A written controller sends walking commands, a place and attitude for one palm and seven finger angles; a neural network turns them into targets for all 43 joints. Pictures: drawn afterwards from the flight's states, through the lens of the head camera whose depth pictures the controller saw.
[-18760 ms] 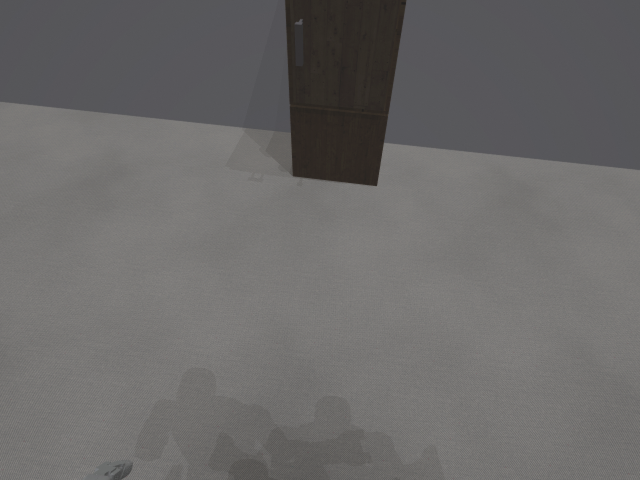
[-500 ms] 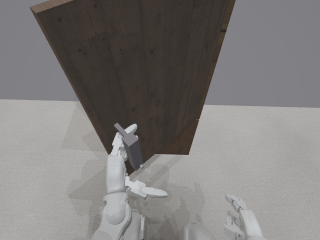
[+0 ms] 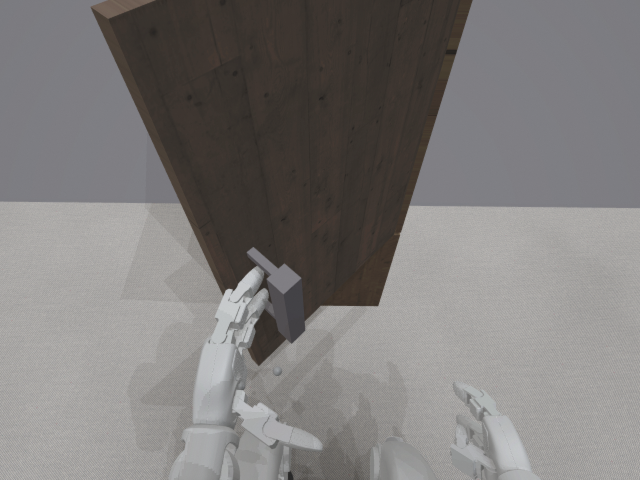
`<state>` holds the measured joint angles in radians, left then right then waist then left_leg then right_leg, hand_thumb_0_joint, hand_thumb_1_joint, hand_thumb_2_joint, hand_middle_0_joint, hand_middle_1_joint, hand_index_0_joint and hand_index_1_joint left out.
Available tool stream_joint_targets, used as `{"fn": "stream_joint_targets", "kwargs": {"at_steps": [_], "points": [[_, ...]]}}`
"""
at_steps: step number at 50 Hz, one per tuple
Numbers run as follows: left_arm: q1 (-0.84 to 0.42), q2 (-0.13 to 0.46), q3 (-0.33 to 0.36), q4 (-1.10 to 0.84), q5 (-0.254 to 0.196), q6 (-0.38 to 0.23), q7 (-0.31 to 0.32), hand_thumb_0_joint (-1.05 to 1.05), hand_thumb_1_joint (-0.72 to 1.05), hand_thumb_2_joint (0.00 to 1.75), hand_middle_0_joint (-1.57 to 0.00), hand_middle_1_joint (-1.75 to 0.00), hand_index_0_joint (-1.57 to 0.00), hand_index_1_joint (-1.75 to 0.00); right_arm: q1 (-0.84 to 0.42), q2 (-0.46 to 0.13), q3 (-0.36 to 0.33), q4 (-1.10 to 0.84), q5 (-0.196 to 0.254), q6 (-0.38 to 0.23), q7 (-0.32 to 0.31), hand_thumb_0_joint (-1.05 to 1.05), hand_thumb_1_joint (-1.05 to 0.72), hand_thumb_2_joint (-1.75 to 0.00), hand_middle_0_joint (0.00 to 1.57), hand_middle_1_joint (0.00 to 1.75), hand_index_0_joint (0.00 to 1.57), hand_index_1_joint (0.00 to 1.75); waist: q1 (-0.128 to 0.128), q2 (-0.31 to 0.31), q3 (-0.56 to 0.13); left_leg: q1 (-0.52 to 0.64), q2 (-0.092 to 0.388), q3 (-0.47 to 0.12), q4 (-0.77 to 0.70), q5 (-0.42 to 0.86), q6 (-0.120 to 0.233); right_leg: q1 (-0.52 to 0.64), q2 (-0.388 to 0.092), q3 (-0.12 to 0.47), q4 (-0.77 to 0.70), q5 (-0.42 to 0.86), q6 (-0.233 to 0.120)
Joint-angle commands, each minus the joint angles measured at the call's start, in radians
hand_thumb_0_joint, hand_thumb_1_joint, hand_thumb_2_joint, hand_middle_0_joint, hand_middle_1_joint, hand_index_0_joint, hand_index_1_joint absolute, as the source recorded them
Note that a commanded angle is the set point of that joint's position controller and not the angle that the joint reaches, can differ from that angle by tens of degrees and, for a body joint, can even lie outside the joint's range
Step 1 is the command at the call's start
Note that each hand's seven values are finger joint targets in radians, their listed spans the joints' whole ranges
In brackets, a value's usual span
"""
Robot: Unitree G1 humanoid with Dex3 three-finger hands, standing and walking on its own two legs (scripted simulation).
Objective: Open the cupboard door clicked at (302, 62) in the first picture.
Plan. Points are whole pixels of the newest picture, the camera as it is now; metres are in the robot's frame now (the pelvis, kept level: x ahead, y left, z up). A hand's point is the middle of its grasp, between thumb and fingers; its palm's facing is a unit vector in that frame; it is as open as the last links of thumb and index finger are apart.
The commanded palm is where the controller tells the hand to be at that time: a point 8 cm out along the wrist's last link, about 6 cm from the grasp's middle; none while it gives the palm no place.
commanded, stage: slide the hand sideways off the handle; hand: left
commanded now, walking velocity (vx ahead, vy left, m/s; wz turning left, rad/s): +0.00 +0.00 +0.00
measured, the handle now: (275, 296) +0.33 +0.08 +0.03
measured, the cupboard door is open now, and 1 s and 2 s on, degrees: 47 47 47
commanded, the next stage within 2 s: draw the hand back to the body in 0.60 s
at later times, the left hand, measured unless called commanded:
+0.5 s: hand (228, 410) +0.20 +0.11 +0.04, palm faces +0.04 -1.00 -0.01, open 16.3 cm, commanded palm +0.16 +0.17 +0.04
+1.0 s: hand (165, 406) +0.19 +0.15 +0.10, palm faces +0.04 -1.00 -0.04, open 16.3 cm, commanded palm +0.16 +0.21 +0.10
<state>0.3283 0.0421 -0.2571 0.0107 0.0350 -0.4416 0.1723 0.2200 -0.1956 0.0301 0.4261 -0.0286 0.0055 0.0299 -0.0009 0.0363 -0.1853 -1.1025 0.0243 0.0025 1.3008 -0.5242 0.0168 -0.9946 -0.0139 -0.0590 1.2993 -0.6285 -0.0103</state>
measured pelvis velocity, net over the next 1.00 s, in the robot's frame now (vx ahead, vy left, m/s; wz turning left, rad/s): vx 0.00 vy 0.00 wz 0.00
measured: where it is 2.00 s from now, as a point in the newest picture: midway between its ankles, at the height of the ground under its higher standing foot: outside the picture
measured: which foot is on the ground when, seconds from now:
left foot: down 0.00-1.00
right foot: down 0.00-1.00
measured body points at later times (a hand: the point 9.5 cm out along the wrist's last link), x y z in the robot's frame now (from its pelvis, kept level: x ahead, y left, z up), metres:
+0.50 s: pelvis +0.01 -0.02 -0.01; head +0.08 -0.02 +0.43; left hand +0.19 +0.16 +0.04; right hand +0.21 -0.23 -0.09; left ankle +0.05 +0.11 -0.62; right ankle +0.00 -0.12 -0.62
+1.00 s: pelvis +0.00 +0.00 +0.02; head +0.04 -0.01 +0.46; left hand +0.18 +0.21 +0.11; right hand +0.19 -0.22 -0.06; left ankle +0.05 +0.11 -0.62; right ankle +0.00 -0.12 -0.62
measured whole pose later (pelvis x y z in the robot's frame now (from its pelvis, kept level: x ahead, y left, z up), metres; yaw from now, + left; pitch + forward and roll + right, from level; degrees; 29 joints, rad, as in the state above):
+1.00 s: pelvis +0.00 +0.00 +0.02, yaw +0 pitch +15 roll -3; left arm 0.62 0.20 0.03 -0.33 -0.22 -0.30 -0.11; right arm 0.26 -0.19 0.03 0.41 0.03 -0.03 -0.07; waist 0.02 0.07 -0.20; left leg -1.00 0.04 -0.03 1.24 -0.51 0.01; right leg -0.87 0.01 -0.09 1.20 -0.60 -0.02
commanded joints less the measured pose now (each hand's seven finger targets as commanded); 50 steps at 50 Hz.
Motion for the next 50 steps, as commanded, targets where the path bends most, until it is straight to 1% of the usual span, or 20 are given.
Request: {"fn": "stream_joint_targets", "kwargs": {"at_steps": [1,7,8,12,13,16,17,18,22,23,28,29,34,35,38,40,42,44,46,50], "points": [[-0.011,-0.010,0.010,-0.255,-0.027,-0.080,-0.030,0.00,-0.50,0.30,-0.15,-0.30,-0.15,-0.30,-0.050,-0.112,-0.049,-0.169,0.001,-0.058,-0.017,0.00,-0.90,-0.90,0.20,0.30,0.20,0.30,-0.015,-0.066,-0.217,0.257,-0.027,-0.060,-0.191,0.106,-0.001,0.062,0.031,0.002,-0.211,0.197,-0.031],[0.090,0.041,0.064,-0.289,-0.047,-0.104,-0.076,0.00,-0.50,0.30,-0.15,-0.30,-0.15,-0.30,-0.050,-0.112,-0.054,-0.170,0.001,-0.072,-0.024,0.00,-0.90,-0.90,0.20,0.30,0.20,0.30,-0.001,-0.045,-0.233,0.239,-0.026,-0.060,-0.160,0.154,0.000,0.058,0.035,0.005,-0.179,0.238,-0.033],[0.087,0.030,0.047,-0.308,-0.050,-0.108,-0.086,0.00,-0.50,0.30,-0.15,-0.30,-0.15,-0.30,-0.054,-0.111,-0.053,-0.174,0.001,-0.074,-0.024,0.00,-0.90,-0.90,0.20,0.30,0.20,0.30,-0.007,-0.031,-0.233,0.239,-0.028,-0.056,-0.155,0.152,0.000,0.050,0.032,0.005,-0.176,0.240,-0.031],[0.155,0.075,0.101,-0.319,-0.070,-0.105,-0.118,0.00,-0.50,0.30,-0.15,-0.30,-0.15,-0.30,-0.049,-0.112,-0.060,-0.173,0.003,-0.077,-0.030,0.00,-0.90,-0.90,0.20,0.30,0.20,0.30,-0.002,-0.055,-0.240,0.218,-0.028,-0.052,-0.133,0.172,0.004,0.068,0.038,0.010,-0.170,0.272,-0.030],[0.167,0.073,0.100,-0.336,-0.079,-0.105,-0.128,0.00,-0.50,0.30,-0.15,-0.30,-0.15,-0.30,-0.054,-0.112,-0.059,-0.179,0.003,-0.079,-0.031,0.00,-0.90,-0.90,0.20,0.30,0.20,0.30,0.002,-0.039,-0.237,0.215,-0.030,-0.047,-0.131,0.168,0.003,0.067,0.036,0.013,-0.170,0.273,-0.028],[0.194,0.091,0.130,-0.360,-0.108,-0.104,-0.154,0.00,-0.50,0.30,-0.15,-0.30,-0.15,-0.30,-0.050,-0.110,-0.062,-0.177,0.006,-0.081,-0.037,0.00,-0.90,-0.90,0.20,0.30,0.20,0.30,0.001,-0.052,-0.241,0.199,-0.033,-0.041,-0.116,0.169,0.005,0.084,0.037,0.021,-0.176,0.288,-0.025],[0.216,0.110,0.158,-0.363,-0.113,-0.103,-0.160,0.00,-0.50,0.30,-0.15,-0.30,-0.15,-0.30,-0.056,-0.109,-0.066,-0.176,0.007,-0.082,-0.041,0.00,-0.90,-0.90,0.20,0.30,0.20,0.30,0.016,-0.041,-0.252,0.193,-0.033,-0.042,-0.114,0.186,0.005,0.098,0.040,0.020,-0.166,0.297,-0.029],[0.229,0.101,0.152,-0.365,-0.123,-0.103,-0.170,0.00,-0.50,0.30,-0.15,-0.30,-0.15,-0.30,-0.057,-0.108,-0.066,-0.178,0.009,-0.084,-0.043,0.00,-0.90,-0.90,0.20,0.30,0.20,0.30,0.006,-0.052,-0.247,0.192,-0.033,-0.038,-0.107,0.184,0.006,0.093,0.039,0.022,-0.171,0.307,-0.023],[0.289,0.139,0.219,-0.359,-0.157,-0.107,-0.214,0.00,-0.50,0.30,-0.15,-0.30,-0.15,-0.30,-0.061,-0.106,-0.077,-0.160,0.014,-0.087,-0.054,0.00,-0.90,-0.90,0.20,0.30,0.20,0.30,0.015,-0.069,-0.255,0.162,-0.033,-0.034,-0.084,0.205,0.005,0.124,0.040,0.039,-0.170,0.353,-0.019],[0.300,0.126,0.209,-0.359,-0.165,-0.109,-0.230,0.00,-0.50,0.30,-0.15,-0.30,-0.15,-0.30,-0.066,-0.104,-0.075,-0.163,0.014,-0.089,-0.056,0.00,-0.90,-0.90,0.20,0.30,0.20,0.30,0.011,-0.058,-0.239,0.151,-0.034,-0.029,-0.078,0.195,0.004,0.121,0.034,0.047,-0.176,0.357,-0.013],[0.284,0.168,0.263,-0.363,-0.208,-0.125,-0.297,0.00,-0.50,0.30,-0.15,-0.30,-0.15,-0.30,-0.077,-0.108,-0.080,-0.146,0.020,-0.101,-0.071,0.00,-0.90,-0.90,0.20,0.30,0.20,0.30,0.001,-0.067,-0.204,0.097,-0.030,-0.033,-0.048,0.151,0.004,0.098,0.030,0.075,-0.186,0.295,-0.008],[0.265,0.160,0.250,-0.374,-0.215,-0.133,-0.309,0.00,-0.50,0.30,-0.15,-0.30,-0.15,-0.30,-0.073,-0.111,-0.078,-0.145,0.018,-0.107,-0.074,0.00,-0.90,-0.90,0.20,0.30,0.20,0.30,-0.009,-0.059,-0.205,0.095,-0.030,-0.034,-0.038,0.147,0.006,0.085,0.028,0.080,-0.184,0.291,-0.006],[0.251,0.170,0.270,-0.383,-0.245,-0.138,-0.339,0.00,-0.50,0.30,-0.15,-0.30,-0.15,-0.30,-0.077,-0.118,-0.080,-0.137,0.019,-0.127,-0.080,0.00,-0.90,-0.90,0.20,0.30,0.20,0.30,-0.001,-0.039,-0.217,0.087,-0.027,-0.039,-0.025,0.126,0.006,0.052,0.034,0.077,-0.173,0.216,-0.014],[0.250,0.162,0.259,-0.399,-0.245,-0.133,-0.338,0.00,-0.50,0.30,-0.15,-0.30,-0.15,-0.30,-0.077,-0.120,-0.080,-0.144,0.019,-0.130,-0.079,0.00,-0.90,-0.90,0.20,0.30,0.20,0.30,0.004,-0.019,-0.223,0.098,-0.027,-0.039,-0.031,0.126,0.007,0.043,0.037,0.070,-0.167,0.203,-0.018],[0.259,0.250,0.327,-0.542,-0.249,-0.098,-0.317,0.00,-0.50,0.30,-0.15,-0.30,-0.15,-0.30,-0.067,-0.121,-0.082,-0.172,0.026,-0.120,-0.085,0.00,-0.90,-0.90,0.20,0.30,0.20,0.30,0.038,0.028,-0.302,0.180,-0.024,-0.036,-0.088,0.152,0.011,0.106,0.042,0.063,-0.193,0.204,-0.024],[0.292,0.252,0.329,-0.584,-0.247,-0.053,-0.301,0.00,-0.50,0.30,-0.15,-0.30,-0.15,-0.30,-0.056,-0.115,-0.081,-0.187,0.035,-0.110,-0.088,0.00,-0.90,-0.90,0.20,0.30,0.20,0.30,0.040,0.048,-0.294,0.239,-0.025,-0.037,-0.140,0.162,0.012,0.135,0.047,0.044,-0.218,0.219,-0.024],[0.330,0.251,0.351,-0.578,-0.251,0.004,-0.283,0.00,-0.50,0.30,-0.15,-0.30,-0.15,-0.30,-0.049,-0.113,-0.080,-0.194,0.045,-0.095,-0.093,0.00,-0.90,-0.90,0.20,0.30,0.20,0.30,0.041,0.011,-0.275,0.268,-0.025,-0.046,-0.185,0.163,0.013,0.170,0.056,0.021,-0.248,0.224,-0.020],[0.331,0.216,0.319,-0.558,-0.249,0.055,-0.276,0.00,-0.50,0.30,-0.15,-0.30,-0.15,-0.30,-0.044,-0.114,-0.073,-0.204,0.053,-0.087,-0.097,0.00,-0.90,-0.90,0.20,0.30,0.20,0.30,0.016,-0.008,-0.192,0.280,-0.026,-0.046,-0.219,0.121,0.012,0.161,0.058,0.010,-0.293,0.191,-0.011],[0.315,0.205,0.319,-0.511,-0.259,0.096,-0.276,0.00,-0.50,0.30,-0.15,-0.30,-0.15,-0.30,-0.037,-0.120,-0.066,-0.199,0.058,-0.084,-0.104,0.00,-0.90,-0.90,0.20,0.30,0.20,0.30,-0.004,-0.065,-0.122,0.273,-0.025,-0.052,-0.248,0.069,0.011,0.167,0.058,0.009,-0.346,0.126,-0.004],[0.282,0.230,0.337,-0.496,-0.265,0.112,-0.289,0.00,-0.50,0.30,-0.15,-0.30,-0.15,-0.30,-0.028,-0.130,-0.053,-0.197,0.056,-0.097,-0.118,0.00,-0.90,-0.90,0.20,0.30,0.20,0.30,-0.012,-0.066,-0.069,0.301,-0.025,-0.057,-0.289,0.046,0.010,0.189,0.053,0.006,-0.393,0.085,-0.005]]}}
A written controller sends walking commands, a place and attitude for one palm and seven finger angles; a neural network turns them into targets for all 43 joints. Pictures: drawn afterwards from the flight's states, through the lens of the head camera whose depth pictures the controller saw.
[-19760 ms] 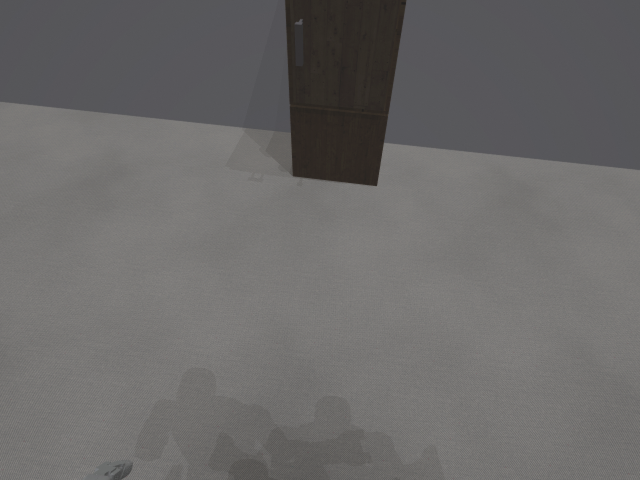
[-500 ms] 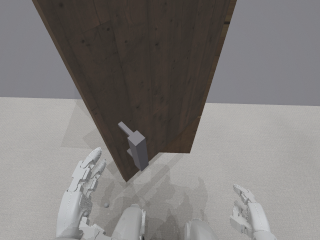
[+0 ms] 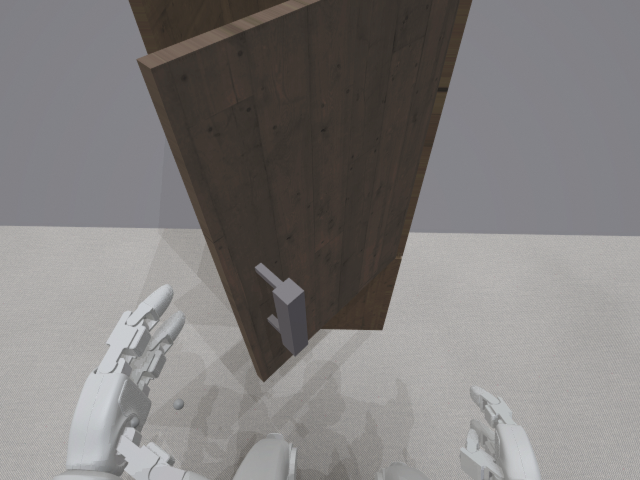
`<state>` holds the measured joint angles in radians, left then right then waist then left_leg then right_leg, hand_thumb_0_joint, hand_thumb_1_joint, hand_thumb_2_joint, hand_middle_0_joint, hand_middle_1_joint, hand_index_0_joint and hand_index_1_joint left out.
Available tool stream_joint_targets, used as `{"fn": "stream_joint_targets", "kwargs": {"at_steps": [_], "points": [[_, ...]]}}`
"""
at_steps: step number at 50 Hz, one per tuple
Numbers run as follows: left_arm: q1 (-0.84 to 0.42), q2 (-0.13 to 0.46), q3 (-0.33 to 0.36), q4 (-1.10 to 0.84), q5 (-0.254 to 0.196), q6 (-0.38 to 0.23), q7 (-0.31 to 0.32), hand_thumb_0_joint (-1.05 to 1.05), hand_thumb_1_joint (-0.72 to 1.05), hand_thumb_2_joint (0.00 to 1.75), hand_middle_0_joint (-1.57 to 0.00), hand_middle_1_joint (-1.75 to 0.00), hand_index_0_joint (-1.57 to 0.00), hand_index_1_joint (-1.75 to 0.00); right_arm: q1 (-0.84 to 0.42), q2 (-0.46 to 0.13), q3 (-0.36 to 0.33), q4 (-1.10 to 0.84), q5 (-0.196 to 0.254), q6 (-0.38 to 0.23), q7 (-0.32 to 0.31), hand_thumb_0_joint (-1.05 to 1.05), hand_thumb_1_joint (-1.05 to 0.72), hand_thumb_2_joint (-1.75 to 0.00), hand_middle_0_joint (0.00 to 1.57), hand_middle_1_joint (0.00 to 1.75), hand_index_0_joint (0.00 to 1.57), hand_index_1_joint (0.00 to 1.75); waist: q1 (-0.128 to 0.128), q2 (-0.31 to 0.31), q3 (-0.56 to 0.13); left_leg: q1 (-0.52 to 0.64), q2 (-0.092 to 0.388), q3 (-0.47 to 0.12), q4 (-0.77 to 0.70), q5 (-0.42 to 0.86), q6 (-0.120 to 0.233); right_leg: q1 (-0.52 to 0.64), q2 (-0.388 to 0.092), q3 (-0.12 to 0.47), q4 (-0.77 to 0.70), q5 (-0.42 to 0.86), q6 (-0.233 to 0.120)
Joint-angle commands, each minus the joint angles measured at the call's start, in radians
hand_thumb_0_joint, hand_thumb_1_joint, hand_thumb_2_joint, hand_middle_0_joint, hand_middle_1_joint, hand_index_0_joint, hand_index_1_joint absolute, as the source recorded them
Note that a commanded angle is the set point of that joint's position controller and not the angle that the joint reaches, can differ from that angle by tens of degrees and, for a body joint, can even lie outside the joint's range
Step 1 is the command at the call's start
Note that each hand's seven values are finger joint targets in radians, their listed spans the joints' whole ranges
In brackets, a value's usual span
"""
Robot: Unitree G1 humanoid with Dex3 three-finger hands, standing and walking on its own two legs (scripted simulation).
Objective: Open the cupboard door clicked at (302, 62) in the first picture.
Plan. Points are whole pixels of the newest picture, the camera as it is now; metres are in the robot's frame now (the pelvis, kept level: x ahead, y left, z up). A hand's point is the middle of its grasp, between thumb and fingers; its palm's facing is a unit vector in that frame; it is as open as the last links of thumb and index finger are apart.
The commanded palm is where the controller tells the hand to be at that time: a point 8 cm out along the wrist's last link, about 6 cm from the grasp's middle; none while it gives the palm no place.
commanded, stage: draw the hand back to the body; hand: left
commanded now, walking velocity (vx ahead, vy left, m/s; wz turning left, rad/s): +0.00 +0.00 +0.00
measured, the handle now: (280, 309) +0.33 +0.08 +0.02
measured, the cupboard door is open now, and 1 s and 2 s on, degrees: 47 47 47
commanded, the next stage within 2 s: step back with the hand held close in 1.28 s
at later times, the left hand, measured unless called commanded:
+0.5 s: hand (81, 352) +0.21 +0.22 +0.16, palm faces +0.22 -0.90 -0.38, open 13.9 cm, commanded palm +0.17 +0.27 +0.19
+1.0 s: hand out of the picture +0.25 +0.27 +0.28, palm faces +0.45 -0.79 -0.41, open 8.1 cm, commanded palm +0.20 +0.31 +0.28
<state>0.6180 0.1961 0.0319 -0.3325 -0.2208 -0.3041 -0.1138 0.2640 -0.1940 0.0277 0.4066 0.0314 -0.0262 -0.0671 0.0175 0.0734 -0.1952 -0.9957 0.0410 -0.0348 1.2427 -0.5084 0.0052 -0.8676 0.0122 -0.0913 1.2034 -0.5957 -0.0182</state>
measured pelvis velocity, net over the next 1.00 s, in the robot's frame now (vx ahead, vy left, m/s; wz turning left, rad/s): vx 0.05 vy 0.01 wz -0.03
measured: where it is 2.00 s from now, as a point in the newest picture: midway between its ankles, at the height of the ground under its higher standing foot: outside the picture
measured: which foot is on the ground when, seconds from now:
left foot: down 0.00-1.00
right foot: down 0.00-1.00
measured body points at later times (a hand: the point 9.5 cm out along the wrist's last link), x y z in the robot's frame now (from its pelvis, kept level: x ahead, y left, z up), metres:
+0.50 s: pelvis +0.04 +0.02 +0.07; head +0.03 +0.00 +0.52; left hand +0.19 +0.27 +0.18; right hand +0.21 -0.20 +0.00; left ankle +0.05 +0.11 -0.63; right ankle +0.00 -0.11 -0.63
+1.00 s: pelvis +0.05 +0.01 +0.10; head +0.03 -0.01 +0.55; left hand +0.22 +0.31 +0.30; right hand +0.23 -0.21 +0.02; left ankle +0.05 +0.11 -0.63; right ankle +0.00 -0.11 -0.63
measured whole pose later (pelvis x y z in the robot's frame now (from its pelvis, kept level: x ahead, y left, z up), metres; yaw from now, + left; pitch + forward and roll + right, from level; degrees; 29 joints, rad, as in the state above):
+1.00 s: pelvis +0.05 +0.01 +0.10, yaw -2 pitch -2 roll -1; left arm 0.47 0.37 0.36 -0.45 -0.08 -0.05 0.13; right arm 0.23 -0.24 0.04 0.57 0.01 -0.10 -0.09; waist 0.06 0.06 -0.03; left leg -0.21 0.02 0.06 0.54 -0.29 0.02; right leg -0.11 0.00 -0.01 0.48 -0.33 0.01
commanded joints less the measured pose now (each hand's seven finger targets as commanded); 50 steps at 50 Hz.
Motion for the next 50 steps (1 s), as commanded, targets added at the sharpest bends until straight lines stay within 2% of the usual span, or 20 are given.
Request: {"fn": "stream_joint_targets", "kwargs": {"at_steps": [1,5,7,10,11,12,13,14,16,18,22,25,27,31,34,38,42,45,48,50], "points": [[-0.005,0.090,0.061,-0.161,-0.010,-0.031,-0.008,0.00,-0.50,0.30,-0.15,-0.30,-0.15,-0.30,-0.068,-0.133,-0.051,-0.179,-0.002,-0.069,-0.023,0.00,-0.90,-0.90,0.20,0.30,0.20,0.30,-0.026,-0.089,-0.050,0.209,-0.041,-0.018,-0.243,0.033,0.021,0.067,0.027,0.038,-0.306,0.058,0.002],[-0.018,0.129,0.090,-0.265,-0.025,-0.068,-0.014,0.00,-0.50,0.30,-0.15,-0.30,-0.15,-0.30,-0.057,-0.130,-0.042,-0.182,-0.001,-0.090,-0.023,0.00,-0.90,-0.90,0.20,0.30,0.20,0.30,-0.008,0.025,-0.073,0.312,-0.039,-0.028,-0.310,0.070,0.018,0.113,0.031,0.016,-0.305,0.128,-0.008],[-0.007,0.164,0.134,-0.289,-0.036,-0.072,-0.012,0.00,-0.43,0.33,-0.15,-0.30,-0.15,-0.30,-0.057,-0.128,-0.045,-0.175,0.001,-0.098,-0.021,0.00,-0.90,-0.90,0.20,0.30,0.20,0.30,0.006,0.042,-0.103,0.347,-0.036,-0.031,-0.329,0.112,0.017,0.154,0.034,0.013,-0.310,0.171,-0.011],[0.041,0.152,0.149,-0.271,-0.051,-0.048,-0.021,0.00,-0.32,0.37,-0.16,-0.30,-0.16,-0.30,-0.057,-0.123,-0.043,-0.168,0.009,-0.101,-0.015,0.00,-0.90,-0.90,0.20,0.30,0.20,0.30,0.005,0.050,-0.069,0.384,-0.034,-0.029,-0.359,0.152,0.011,0.177,0.037,-0.001,-0.330,0.218,-0.008],[0.088,0.323,0.191,-0.299,0.107,0.050,0.093,0.00,-0.29,0.39,-0.16,-0.30,-0.16,-0.30,-0.053,-0.125,-0.055,-0.180,-0.001,-0.072,-0.048,0.00,-0.90,-0.90,0.20,0.30,0.20,0.30,0.058,0.033,-0.109,0.428,-0.008,-0.002,-0.417,0.153,0.014,0.217,0.006,0.074,-0.403,0.231,-0.017],[0.110,0.256,0.173,-0.296,0.120,0.107,0.149,0.00,-0.26,0.40,-0.16,-0.30,-0.16,-0.30,-0.056,-0.109,-0.047,-0.184,-0.006,-0.062,-0.058,0.00,-0.90,-0.90,0.20,0.30,0.20,0.30,0.030,0.035,-0.052,0.428,-0.015,0.002,-0.432,0.156,0.018,0.229,0.005,0.065,-0.433,0.228,-0.014],[0.101,0.211,0.130,-0.338,0.129,0.133,0.167,0.00,-0.22,0.42,-0.16,-0.30,-0.16,-0.30,-0.055,-0.110,-0.040,-0.191,-0.005,-0.056,-0.059,0.00,-0.90,-0.90,0.20,0.30,0.20,0.30,0.020,0.026,-0.039,0.438,-0.015,0.001,-0.433,0.174,0.017,0.230,0.000,0.058,-0.434,0.240,-0.010],[0.107,0.177,0.100,-0.316,0.144,0.161,0.184,0.00,-0.18,0.43,-0.16,-0.30,-0.16,-0.30,-0.047,-0.106,-0.035,-0.179,-0.005,-0.049,-0.057,0.00,-0.90,-0.90,0.20,0.30,0.20,0.30,0.011,0.054,-0.004,0.458,-0.012,0.003,-0.446,0.183,0.016,0.243,0.000,0.050,-0.442,0.249,-0.010],[0.084,0.194,0.111,-0.315,0.160,0.200,0.215,0.00,-0.12,0.47,-0.16,-0.30,-0.16,-0.30,-0.051,-0.113,-0.032,-0.174,-0.005,-0.035,-0.061,0.00,-0.90,-0.90,0.20,0.30,0.20,0.30,0.003,0.012,0.026,0.489,-0.005,0.003,-0.469,0.194,0.020,0.266,0.001,0.045,-0.477,0.259,-0.004],[0.065,0.219,0.138,-0.310,0.171,0.221,0.238,0.00,-0.05,0.50,-0.17,-0.30,-0.17,-0.30,-0.055,-0.120,-0.031,-0.169,-0.010,-0.033,-0.069,0.00,-0.90,-0.90,0.20,0.30,0.20,0.30,0.001,-0.069,0.022,0.522,-0.004,0.012,-0.484,0.237,0.028,0.315,0.001,0.047,-0.513,0.304,0.001],[0.002,0.280,0.196,-0.351,0.185,0.236,0.270,0.00,0.09,0.55,-0.17,-0.30,-0.17,-0.30,-0.062,-0.128,-0.020,-0.154,-0.012,-0.052,-0.077,0.00,-0.90,-0.90,0.20,0.30,0.20,0.30,0.017,-0.049,0.009,0.606,-0.004,0.015,-0.542,0.281,0.029,0.395,-0.007,0.049,-0.559,0.343,-0.001],[-0.028,0.281,0.213,-0.361,0.188,0.241,0.279,0.00,0.20,0.60,-0.18,-0.30,-0.18,-0.30,-0.063,-0.126,-0.012,-0.129,-0.012,-0.072,-0.076,0.00,-0.90,-0.90,0.20,0.30,0.20,0.30,0.020,-0.003,0.037,0.661,-0.002,0.012,-0.582,0.312,0.025,0.419,-0.011,0.049,-0.589,0.363,-0.001],[-0.036,0.287,0.234,-0.342,0.187,0.245,0.280,0.00,0.27,0.63,-0.18,-0.30,-0.18,-0.30,-0.074,-0.130,-0.012,-0.112,-0.011,-0.079,-0.072,0.00,-0.90,-0.90,0.20,0.30,0.20,0.30,0.026,-0.021,0.056,0.677,0.002,0.010,-0.607,0.331,0.022,0.454,-0.010,0.048,-0.615,0.374,-0.002],[-0.075,0.293,0.265,-0.370,0.183,0.234,0.276,0.00,0.41,0.69,-0.18,-0.30,-0.18,-0.30,-0.081,-0.133,-0.010,-0.086,-0.013,-0.103,-0.062,0.00,-0.90,-0.90,0.20,0.30,0.20,0.30,0.029,0.016,0.063,0.743,0.007,0.008,-0.657,0.406,0.016,0.507,-0.012,0.048,-0.647,0.423,0.000],[-0.069,0.307,0.311,-0.346,0.176,0.234,0.273,0.00,0.51,0.74,-0.19,-0.30,-0.19,-0.30,-0.094,-0.132,-0.013,-0.065,-0.014,-0.112,-0.053,0.00,-0.90,-0.90,0.20,0.30,0.20,0.30,0.039,-0.012,0.072,0.769,0.011,0.015,-0.685,0.480,0.012,0.562,-0.012,0.046,-0.673,0.481,0.002],[-0.127,0.327,0.362,-0.326,0.164,0.229,0.268,0.00,0.65,0.80,-0.19,-0.30,-0.19,-0.30,-0.124,-0.138,-0.016,-0.044,-0.015,-0.113,-0.044,0.00,-0.90,-0.90,0.20,0.30,0.20,0.30,0.041,-0.034,0.118,0.789,0.011,0.024,-0.735,0.451,0.009,0.605,-0.009,0.049,-0.724,0.484,0.000],[-0.210,0.373,0.429,-0.354,0.163,0.207,0.271,0.00,0.80,0.86,-0.20,-0.30,-0.20,-0.30,-0.140,-0.140,-0.021,-0.018,-0.019,-0.124,-0.042,0.00,-0.90,-0.90,0.20,0.30,0.20,0.30,0.048,0.017,0.101,0.838,0.007,0.040,-0.762,0.468,0.011,0.653,-0.010,0.058,-0.761,0.508,-0.004],[-0.238,0.379,0.458,-0.351,0.157,0.198,0.270,0.00,0.90,0.90,-0.20,-0.30,-0.20,-0.30,-0.145,-0.139,-0.024,-0.002,-0.022,-0.132,-0.036,0.00,-0.90,-0.90,0.20,0.30,0.20,0.30,0.051,0.036,0.095,0.874,0.006,0.046,-0.779,0.501,0.010,0.668,-0.010,0.060,-0.779,0.533,-0.001],[-0.171,0.286,0.387,-0.241,0.146,0.209,0.247,0.00,0.90,0.90,-0.20,-0.30,-0.20,-0.30,-0.151,-0.144,-0.031,0.013,-0.022,-0.124,-0.024,0.00,-0.90,-0.90,0.20,0.30,0.20,0.30,0.041,-0.039,0.161,0.879,0.011,0.052,-0.800,0.495,0.013,0.664,-0.009,0.055,-0.805,0.535,0.005],[-0.195,0.290,0.383,-0.240,0.147,0.208,0.238,0.00,0.90,0.90,-0.20,-0.30,-0.20,-0.30,-0.158,-0.151,-0.038,0.014,-0.023,-0.117,-0.021,0.00,-0.90,-0.90,0.20,0.30,0.20,0.30,0.041,-0.060,0.168,0.887,0.008,0.057,-0.814,0.468,0.018,0.668,-0.006,0.056,-0.821,0.526,0.009]]}}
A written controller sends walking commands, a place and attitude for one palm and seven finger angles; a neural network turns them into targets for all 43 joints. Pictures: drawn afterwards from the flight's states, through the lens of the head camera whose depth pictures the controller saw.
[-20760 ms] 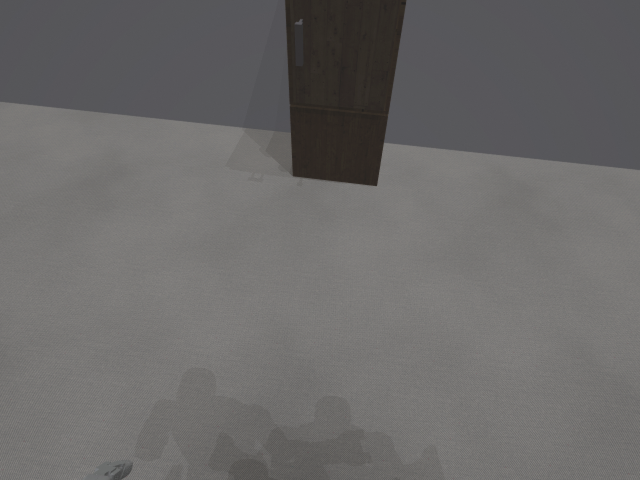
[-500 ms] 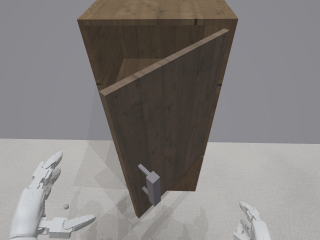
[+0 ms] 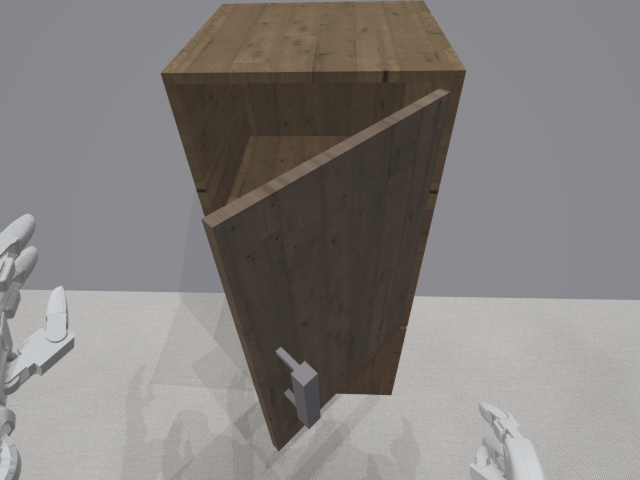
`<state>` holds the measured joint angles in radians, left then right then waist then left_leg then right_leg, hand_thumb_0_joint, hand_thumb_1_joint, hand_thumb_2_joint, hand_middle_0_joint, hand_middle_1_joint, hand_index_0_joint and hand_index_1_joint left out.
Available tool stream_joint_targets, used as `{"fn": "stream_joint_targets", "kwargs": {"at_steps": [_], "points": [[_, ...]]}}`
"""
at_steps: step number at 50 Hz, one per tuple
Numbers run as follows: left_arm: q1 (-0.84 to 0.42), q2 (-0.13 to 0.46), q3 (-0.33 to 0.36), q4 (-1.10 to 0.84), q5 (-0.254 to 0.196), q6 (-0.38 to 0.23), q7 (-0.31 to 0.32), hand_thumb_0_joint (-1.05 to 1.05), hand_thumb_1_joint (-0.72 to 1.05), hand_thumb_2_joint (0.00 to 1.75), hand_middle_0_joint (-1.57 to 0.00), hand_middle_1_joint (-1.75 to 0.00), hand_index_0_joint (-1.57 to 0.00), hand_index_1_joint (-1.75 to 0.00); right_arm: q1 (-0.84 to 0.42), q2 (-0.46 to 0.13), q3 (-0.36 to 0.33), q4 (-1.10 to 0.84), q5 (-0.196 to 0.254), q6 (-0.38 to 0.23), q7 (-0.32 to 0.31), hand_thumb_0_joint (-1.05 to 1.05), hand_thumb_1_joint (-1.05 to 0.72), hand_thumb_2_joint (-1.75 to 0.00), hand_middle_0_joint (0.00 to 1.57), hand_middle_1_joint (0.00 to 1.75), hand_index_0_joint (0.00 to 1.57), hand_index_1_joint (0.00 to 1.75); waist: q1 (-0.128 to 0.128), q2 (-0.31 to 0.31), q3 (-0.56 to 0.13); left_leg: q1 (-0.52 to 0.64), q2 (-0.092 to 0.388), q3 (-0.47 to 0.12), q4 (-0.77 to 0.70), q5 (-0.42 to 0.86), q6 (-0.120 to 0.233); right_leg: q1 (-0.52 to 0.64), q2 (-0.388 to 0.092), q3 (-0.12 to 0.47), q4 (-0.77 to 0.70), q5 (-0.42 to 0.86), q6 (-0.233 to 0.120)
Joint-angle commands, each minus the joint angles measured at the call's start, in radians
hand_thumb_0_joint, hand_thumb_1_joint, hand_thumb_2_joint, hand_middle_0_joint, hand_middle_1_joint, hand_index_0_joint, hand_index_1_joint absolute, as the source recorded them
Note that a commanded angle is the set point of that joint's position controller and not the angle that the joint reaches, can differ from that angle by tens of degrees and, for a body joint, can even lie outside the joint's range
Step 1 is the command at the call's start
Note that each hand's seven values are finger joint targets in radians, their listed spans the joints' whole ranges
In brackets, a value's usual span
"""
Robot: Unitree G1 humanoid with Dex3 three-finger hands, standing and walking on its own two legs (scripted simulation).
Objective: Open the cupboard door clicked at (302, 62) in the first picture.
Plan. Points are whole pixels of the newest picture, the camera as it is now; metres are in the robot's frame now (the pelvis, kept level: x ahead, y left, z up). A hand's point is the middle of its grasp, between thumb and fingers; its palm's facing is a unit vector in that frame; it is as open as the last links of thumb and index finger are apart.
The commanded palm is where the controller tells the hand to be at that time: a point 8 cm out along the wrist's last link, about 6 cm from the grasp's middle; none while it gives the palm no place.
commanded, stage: draw the hand back to the body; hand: left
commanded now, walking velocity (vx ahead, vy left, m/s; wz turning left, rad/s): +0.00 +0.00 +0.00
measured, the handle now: (296, 387) +0.28 +0.08 -0.09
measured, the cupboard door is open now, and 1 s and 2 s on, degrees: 47 47 47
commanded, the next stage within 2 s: step back with the hand held close in 0.28 s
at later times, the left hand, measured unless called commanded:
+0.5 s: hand (81, 334) +0.19 +0.25 +0.17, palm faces +0.45 -0.78 -0.43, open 7.4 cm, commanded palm +0.14 +0.28 +0.18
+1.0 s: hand (24, 396) +0.13 +0.27 +0.16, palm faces +0.35 -0.78 -0.51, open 7.4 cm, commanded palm +0.08 +0.31 +0.18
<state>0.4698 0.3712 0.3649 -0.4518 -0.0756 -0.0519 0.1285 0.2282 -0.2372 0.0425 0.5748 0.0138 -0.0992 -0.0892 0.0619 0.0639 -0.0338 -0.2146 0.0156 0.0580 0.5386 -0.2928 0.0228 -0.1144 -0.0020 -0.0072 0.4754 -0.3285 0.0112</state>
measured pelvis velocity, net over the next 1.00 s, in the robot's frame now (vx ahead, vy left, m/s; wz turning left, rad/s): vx -0.08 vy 0.02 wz -0.04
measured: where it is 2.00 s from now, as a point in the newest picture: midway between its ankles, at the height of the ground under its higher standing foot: outside the picture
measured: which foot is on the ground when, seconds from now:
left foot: down 0.00-1.00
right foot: down 0.00-1.00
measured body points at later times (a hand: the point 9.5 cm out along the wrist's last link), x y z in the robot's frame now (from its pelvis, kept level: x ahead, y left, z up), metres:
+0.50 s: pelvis -0.01 -0.02 +0.01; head -0.02 -0.04 +0.46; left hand +0.16 +0.29 +0.20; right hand +0.19 -0.24 -0.07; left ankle +0.00 +0.10 -0.74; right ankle -0.04 -0.13 -0.74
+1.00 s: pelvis -0.08 +0.02 +0.00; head -0.06 +0.02 +0.45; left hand +0.11 +0.31 +0.19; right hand +0.09 -0.24 -0.07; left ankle +0.00 +0.10 -0.74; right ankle -0.04 -0.13 -0.74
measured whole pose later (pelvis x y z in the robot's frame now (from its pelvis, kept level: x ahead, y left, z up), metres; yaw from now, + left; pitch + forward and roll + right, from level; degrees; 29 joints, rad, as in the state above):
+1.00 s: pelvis -0.08 +0.02 +0.00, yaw -2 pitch -1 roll -1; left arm 0.57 0.43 0.43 -0.50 -0.04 -0.18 0.14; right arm 0.19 -0.23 -0.01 0.53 0.02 -0.01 -0.09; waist -0.01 0.02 0.04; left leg -0.32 0.03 0.10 0.49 -0.16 0.05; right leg -0.25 0.00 0.04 0.46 -0.19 0.04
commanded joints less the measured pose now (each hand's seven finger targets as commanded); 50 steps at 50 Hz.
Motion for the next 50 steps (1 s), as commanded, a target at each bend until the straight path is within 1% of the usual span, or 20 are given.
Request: {"fn": "stream_joint_targets", "kwargs": {"at_steps": [1,4,7,10,13,18,19,20,21,22,23,24,26,28,32,35,37,43,46,50], "points": [[-0.052,0.116,0.048,-0.125,0.003,-0.047,-0.006,0.00,0.90,0.90,-0.20,-0.30,-0.20,-0.30,-0.126,-0.108,-0.055,-0.152,-0.007,-0.042,0.001,0.00,-0.90,-0.90,0.20,0.30,0.20,0.30,-0.004,-0.038,0.003,0.112,0.032,-0.033,-0.116,0.242,0.002,-0.077,0.007,-0.026,-0.098,0.250,-0.021],[-0.069,0.163,0.088,-0.164,0.005,-0.059,-0.001,0.00,0.90,0.90,-0.20,-0.30,-0.20,-0.30,-0.139,-0.106,-0.057,-0.151,-0.013,-0.046,-0.002,0.00,-0.90,-0.90,0.20,0.30,0.20,0.30,0.008,-0.043,-0.047,0.132,0.025,-0.025,-0.121,0.238,0.007,-0.038,0.004,-0.018,-0.111,0.266,-0.022],[-0.090,0.204,0.116,-0.218,0.010,-0.070,0.007,0.00,0.90,0.90,-0.20,-0.30,-0.20,-0.30,-0.150,-0.101,-0.053,-0.144,-0.017,-0.057,-0.007,0.00,-0.90,-0.90,0.20,0.30,0.20,0.30,0.016,0.012,-0.069,0.147,0.017,-0.017,-0.117,0.258,0.005,-0.012,0.001,-0.010,-0.122,0.295,-0.028],[-0.088,0.186,0.102,-0.226,0.013,-0.074,0.011,0.00,0.90,0.90,-0.20,-0.30,-0.20,-0.30,-0.152,-0.092,-0.050,-0.132,-0.016,-0.071,-0.007,0.00,-0.90,-0.90,0.20,0.30,0.20,0.30,0.009,0.047,-0.039,0.159,0.014,-0.014,-0.122,0.259,0.001,-0.031,0.003,-0.010,-0.136,0.294,-0.027],[-0.076,0.159,0.083,-0.183,0.008,-0.069,0.006,0.00,0.90,0.90,-0.20,-0.30,-0.20,-0.30,-0.155,-0.095,-0.055,-0.123,-0.016,-0.075,-0.008,0.00,-0.90,-0.90,0.20,0.30,0.20,0.30,0.002,-0.007,-0.001,0.158,0.018,-0.010,-0.124,0.256,0.004,-0.043,0.005,-0.008,-0.150,0.298,-0.023],[-0.070,0.140,0.073,-0.130,0.004,-0.070,-0.004,0.00,0.90,0.90,-0.20,-0.30,-0.20,-0.30,-0.154,-0.099,-0.061,-0.115,-0.016,-0.065,-0.002,0.00,-0.90,-0.90,0.20,0.30,0.20,0.30,0.003,-0.043,0.007,0.168,0.021,-0.009,-0.142,0.251,0.007,-0.038,0.006,-0.008,-0.161,0.287,-0.018],[-0.072,0.142,0.074,-0.139,0.005,-0.072,-0.006,0.00,0.90,0.90,-0.20,-0.30,-0.20,-0.30,-0.158,-0.099,-0.064,-0.116,-0.016,-0.065,-0.002,0.00,-0.90,-0.90,0.20,0.30,0.20,0.30,0.005,-0.024,0.002,0.175,0.020,-0.003,-0.140,0.256,0.008,-0.037,0.006,-0.004,-0.162,0.294,-0.018],[-0.145,0.182,0.101,-0.176,0.007,-0.080,-0.001,0.00,0.90,0.90,-0.20,-0.30,-0.20,-0.30,-0.162,-0.101,-0.063,-0.111,-0.016,-0.066,-0.003,0.00,-0.90,-0.90,0.20,0.30,0.20,0.30,0.004,-0.005,-0.018,0.180,0.018,-0.003,-0.143,0.251,0.007,-0.030,0.004,-0.002,-0.165,0.291,-0.018],[-0.229,0.282,0.206,-0.208,0.017,-0.123,0.007,0.00,0.90,0.90,-0.20,-0.30,-0.20,-0.30,-0.152,-0.118,-0.059,-0.145,-0.006,-0.047,-0.003,0.00,-0.90,-0.90,0.20,0.30,0.20,0.30,-0.042,-0.035,0.047,0.135,0.029,-0.004,-0.105,0.178,0.016,-0.142,-0.039,0.110,-0.215,0.366,-0.020],[-0.226,0.280,0.204,-0.174,0.023,-0.142,0.005,0.00,0.90,0.90,-0.20,-0.30,-0.20,-0.30,-0.153,-0.106,-0.058,-0.128,-0.011,-0.033,-0.006,0.00,-0.90,-0.90,0.20,0.30,0.20,0.30,-0.043,-0.041,0.044,0.114,0.022,-0.019,-0.093,0.156,0.015,-0.132,-0.061,0.113,-0.215,0.404,-0.025],[-0.119,0.219,0.155,-0.109,0.023,-0.135,-0.002,0.00,0.90,0.90,-0.20,-0.30,-0.20,-0.30,-0.165,-0.107,-0.063,-0.122,-0.015,-0.023,-0.006,0.00,-0.90,-0.90,0.20,0.30,0.20,0.30,-0.049,-0.067,0.035,0.135,0.024,-0.015,-0.088,0.184,0.016,-0.140,-0.064,0.116,-0.209,0.457,-0.024],[-0.092,0.193,0.130,-0.105,0.027,-0.133,-0.006,0.00,0.90,0.90,-0.20,-0.30,-0.20,-0.30,-0.158,-0.112,-0.068,-0.128,-0.016,-0.013,-0.001,0.00,-0.90,-0.90,0.20,0.30,0.20,0.30,-0.049,-0.082,0.007,0.137,0.026,-0.010,-0.093,0.212,0.012,-0.121,-0.063,0.109,-0.196,0.490,-0.019],[-0.051,0.172,0.109,-0.105,0.029,-0.136,-0.011,0.00,0.90,0.90,-0.20,-0.30,-0.20,-0.30,-0.156,-0.114,-0.074,-0.139,-0.016,0.001,0.000,0.00,-0.90,-0.90,0.20,0.30,0.20,0.30,-0.050,-0.055,-0.037,0.159,0.038,0.001,-0.107,0.278,0.011,-0.105,-0.058,0.091,-0.168,0.533,-0.009],[-0.002,0.175,0.117,-0.113,0.028,-0.140,-0.009,0.00,0.90,0.90,-0.20,-0.30,-0.20,-0.30,-0.157,-0.113,-0.080,-0.151,-0.014,0.014,0.000,0.00,-0.90,-0.90,0.20,0.30,0.20,0.30,-0.046,-0.048,-0.086,0.170,0.049,0.004,-0.115,0.363,0.010,-0.074,-0.050,0.073,-0.137,0.579,-0.004],[0.040,0.241,0.180,-0.191,0.027,-0.147,0.003,0.00,0.90,0.90,-0.20,-0.30,-0.20,-0.30,-0.168,-0.112,-0.090,-0.180,-0.011,0.047,-0.002,0.00,-0.90,-0.90,0.20,0.30,0.20,0.30,-0.040,-0.052,-0.171,0.166,0.056,0.002,-0.110,0.473,0.008,-0.023,-0.042,0.057,-0.094,0.643,-0.001],[0.079,0.256,0.204,-0.220,0.024,-0.152,0.012,0.00,0.90,0.90,-0.20,-0.30,-0.20,-0.30,-0.166,-0.105,-0.093,-0.200,-0.008,0.062,-0.004,0.00,-0.90,-0.90,0.20,0.30,0.20,0.30,-0.041,-0.054,-0.172,0.132,0.059,0.003,-0.111,0.472,0.005,-0.021,-0.032,0.058,-0.074,0.634,0.001],[0.091,0.270,0.220,-0.240,0.022,-0.155,0.018,0.00,0.90,0.90,-0.20,-0.30,-0.20,-0.30,-0.166,-0.107,-0.096,-0.205,-0.008,0.066,-0.005,0.00,-0.90,-0.90,0.20,0.30,0.20,0.30,-0.039,0.000,-0.166,0.100,0.060,-0.004,-0.121,0.459,0.005,-0.018,-0.026,0.058,-0.059,0.602,-0.001],[0.123,0.232,0.195,-0.229,0.023,-0.168,0.031,0.00,0.90,0.90,-0.20,-0.30,-0.20,-0.30,-0.147,-0.113,-0.098,-0.205,-0.006,0.058,-0.003,0.00,-0.90,-0.90,0.20,0.30,0.20,0.30,-0.049,0.029,-0.106,-0.033,0.079,-0.030,-0.169,0.268,0.014,-0.013,-0.002,0.055,-0.038,0.441,0.005],[0.106,0.217,0.182,-0.224,0.033,-0.181,0.034,0.00,0.90,0.90,-0.20,-0.30,-0.20,-0.30,-0.138,-0.125,-0.100,-0.202,-0.002,0.044,-0.002,0.00,-0.90,-0.90,0.20,0.30,0.20,0.30,-0.057,0.040,-0.059,-0.152,0.092,-0.052,-0.217,0.020,0.030,0.013,0.012,0.054,-0.023,0.328,0.009],[0.061,0.205,0.186,-0.223,0.054,-0.202,0.040,0.00,0.90,0.90,-0.20,-0.30,-0.20,-0.30,-0.134,-0.136,-0.100,-0.205,0.000,0.016,-0.006,0.00,-0.90,-0.90,0.20,0.30,0.20,0.30,-0.055,0.070,0.003,-0.390,0.142,-0.129,-0.311,-0.326,0.067,0.099,0.047,0.037,0.070,0.171,0.019]]}}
